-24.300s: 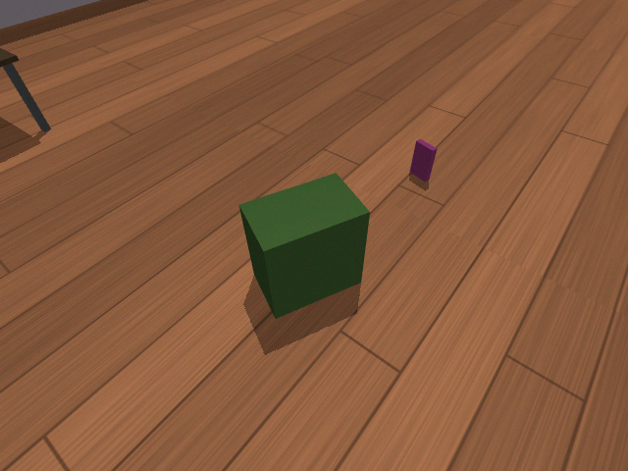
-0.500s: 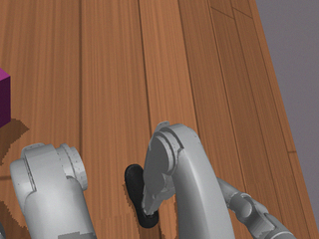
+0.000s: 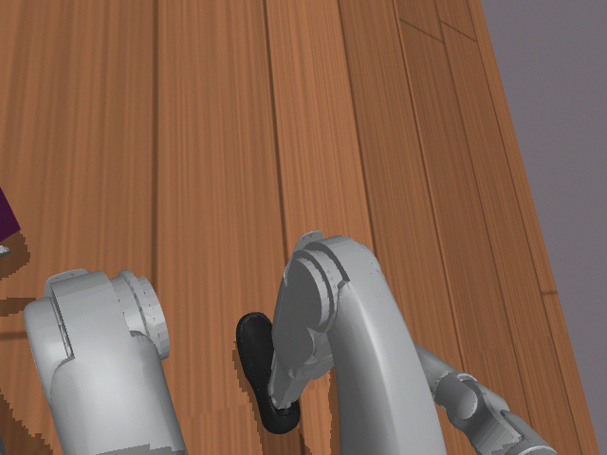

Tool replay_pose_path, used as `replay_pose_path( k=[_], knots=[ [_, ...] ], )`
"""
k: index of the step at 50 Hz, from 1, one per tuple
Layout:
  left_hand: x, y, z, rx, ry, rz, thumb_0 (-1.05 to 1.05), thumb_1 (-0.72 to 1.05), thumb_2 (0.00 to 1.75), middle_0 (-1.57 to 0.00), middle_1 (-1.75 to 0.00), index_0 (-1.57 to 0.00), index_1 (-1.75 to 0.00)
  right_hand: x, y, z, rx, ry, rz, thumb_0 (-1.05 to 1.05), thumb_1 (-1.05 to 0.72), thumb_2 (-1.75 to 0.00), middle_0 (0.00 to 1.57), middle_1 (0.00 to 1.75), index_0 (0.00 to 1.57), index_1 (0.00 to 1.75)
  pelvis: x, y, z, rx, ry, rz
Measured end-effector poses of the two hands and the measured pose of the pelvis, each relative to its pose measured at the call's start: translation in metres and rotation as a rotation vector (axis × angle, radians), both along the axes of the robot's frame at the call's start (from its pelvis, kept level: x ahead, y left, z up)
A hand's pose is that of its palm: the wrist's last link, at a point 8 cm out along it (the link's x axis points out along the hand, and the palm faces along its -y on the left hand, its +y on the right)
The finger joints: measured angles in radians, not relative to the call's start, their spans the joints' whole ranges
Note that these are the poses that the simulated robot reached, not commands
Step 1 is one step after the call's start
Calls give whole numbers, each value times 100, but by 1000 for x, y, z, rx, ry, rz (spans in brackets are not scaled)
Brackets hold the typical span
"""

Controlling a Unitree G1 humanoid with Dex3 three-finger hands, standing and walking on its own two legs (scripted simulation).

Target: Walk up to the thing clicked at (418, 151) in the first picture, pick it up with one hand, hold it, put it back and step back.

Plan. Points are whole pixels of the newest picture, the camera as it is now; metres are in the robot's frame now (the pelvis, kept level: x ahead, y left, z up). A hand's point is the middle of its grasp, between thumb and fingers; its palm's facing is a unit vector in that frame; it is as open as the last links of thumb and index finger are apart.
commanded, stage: withdraw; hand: left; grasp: from the side
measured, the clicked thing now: out of the picture +0.41 +0.30 -0.19
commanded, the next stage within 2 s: rise in 0.18 s
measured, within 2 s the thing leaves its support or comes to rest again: rests again in 0.16 s
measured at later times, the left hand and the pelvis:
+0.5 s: hand out of the picture +0.34 +0.40 -0.04, palm faces +0.41 -0.87 -0.27, open 17.2 cm; pelvis +0.01 -0.01 +0.06, yaw +6 degrees
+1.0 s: hand out of the picture +0.25 +0.32 +0.16, palm faces +0.34 -0.83 -0.44, open 17.2 cm; pelvis +0.05 -0.02 +0.26, yaw +13 degrees
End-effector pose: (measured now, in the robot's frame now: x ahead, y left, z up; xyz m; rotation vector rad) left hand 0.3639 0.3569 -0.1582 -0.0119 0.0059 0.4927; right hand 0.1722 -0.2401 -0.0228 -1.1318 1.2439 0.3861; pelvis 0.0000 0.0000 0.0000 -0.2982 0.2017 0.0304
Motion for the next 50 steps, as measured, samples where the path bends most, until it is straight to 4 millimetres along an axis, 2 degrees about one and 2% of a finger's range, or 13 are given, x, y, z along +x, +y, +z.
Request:
replay_pose_path(
  k=[4,10,16,20,23,31,35,39,44,50],
  knots=[
    [1,17,23,45,-66,11,-1,-44,14,-14,-12,-15,-10,-1,0,2,3,-2,-33,0,-91,-90,21,30,20,30,1,-1,4,4,18,3],
    [-10,51,78,95,-78,-2,-1,-48,12,-10,-10,-11,-8,6,1,5,60,-45,-115,0,-91,-90,21,30,21,30,8,-2,18,13,98,22],
    [-30,66,97,47,31,-22,-1,-51,9,-7,-8,-9,-6,25,6,6,149,-137,-161,0,-90,-89,21,30,21,30,7,0,28,26,153,33],
    [-43,71,103,87,190,-53,-1,-49,7,-5,-6,-6,-4,35,7,6,201,-196,-251,0,-88,-89,21,30,21,30,6,-3,36,51,183,44],
    [-56,75,117,113,283,-42,-1,-49,8,-5,-6,-6,-5,40,9,9,240,-213,-310,0,-89,-89,21,30,20,30,7,-5,47,68,217,56],
    [-93,96,207,259,480,61,-1,-50,9,-6,-7,-6,-6,43,9,22,334,-212,-461,1,-90,-90,21,30,20,30,13,-11,92,115,327,88],
    [-109,85,240,275,598,75,-1,-50,8,-6,-7,-6,-6,47,10,36,376,-214,-518,1,-90,-90,21,30,20,30,16,-12,121,134,362,95],
    [-121,52,262,240,699,33,-1,-50,8,-6,-6,-6,-6,55,12,62,412,-232,-553,1,-90,-90,21,30,20,30,22,-13,155,153,378,101],
    [-133,13,298,172,765,14,-1,-49,9,-6,-7,-6,-6,73,14,114,440,-297,-568,1,-90,-90,21,30,20,30,31,-16,204,177,365,115],
    [-142,-9,356,121,795,57,-1,-48,9,-7,-7,-7,-6,99,16,187,466,-415,-550,1,-90,-90,21,30,20,30,47,-20,263,196,319,137]
  ],
)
